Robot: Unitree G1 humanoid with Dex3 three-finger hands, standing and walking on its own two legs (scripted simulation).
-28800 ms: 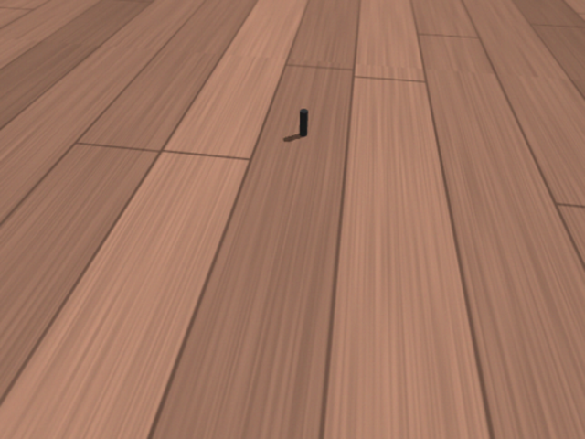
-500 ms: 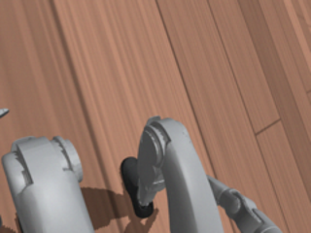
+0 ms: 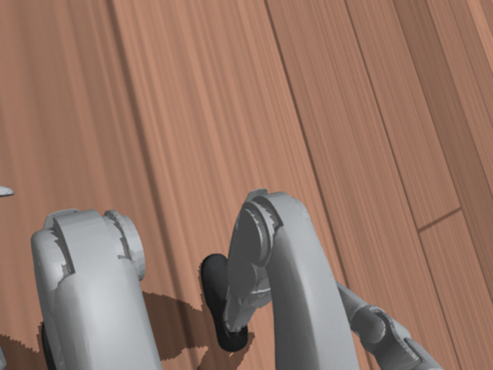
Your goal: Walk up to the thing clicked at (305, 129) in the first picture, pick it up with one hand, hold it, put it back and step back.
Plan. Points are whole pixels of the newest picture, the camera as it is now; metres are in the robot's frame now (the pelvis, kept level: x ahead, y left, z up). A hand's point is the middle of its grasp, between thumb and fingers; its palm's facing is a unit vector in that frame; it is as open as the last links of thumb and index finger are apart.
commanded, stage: withdraw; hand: left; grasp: from the side
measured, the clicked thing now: out of the picture +0.41 +0.30 -0.21
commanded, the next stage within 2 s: rise in 0.06 s
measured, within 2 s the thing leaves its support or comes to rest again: neither
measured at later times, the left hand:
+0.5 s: hand out of the picture +0.33 +0.43 -0.03, palm faces +0.45 -0.82 -0.36, open 17.7 cm
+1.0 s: hand out of the picture +0.25 +0.30 +0.17, palm faces +0.35 -0.83 -0.43, open 17.4 cm
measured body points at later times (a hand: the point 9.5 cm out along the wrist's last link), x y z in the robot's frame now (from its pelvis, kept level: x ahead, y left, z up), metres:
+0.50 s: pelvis +0.00 -0.01 +0.05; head +0.16 +0.13 +0.45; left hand +0.30 +0.47 +0.00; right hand +0.20 -0.24 -0.03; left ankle +0.08 +0.12 -0.26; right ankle +0.15 -0.14 -0.25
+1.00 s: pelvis +0.05 -0.03 +0.26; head +0.19 +0.03 +0.68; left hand +0.23 +0.34 +0.20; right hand +0.30 -0.23 +0.16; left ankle +0.08 +0.12 -0.26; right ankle +0.15 -0.15 -0.26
